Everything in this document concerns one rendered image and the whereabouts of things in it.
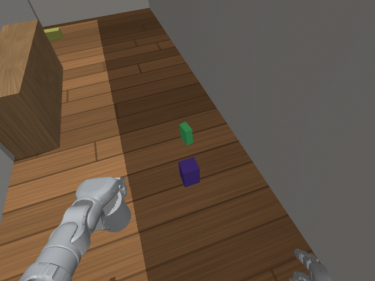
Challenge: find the left robot arm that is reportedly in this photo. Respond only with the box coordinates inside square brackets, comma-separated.
[19, 196, 103, 281]

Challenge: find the left robot hand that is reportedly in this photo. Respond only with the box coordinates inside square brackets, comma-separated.
[76, 177, 127, 231]

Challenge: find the right robot hand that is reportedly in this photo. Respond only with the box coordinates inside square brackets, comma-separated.
[289, 249, 333, 281]

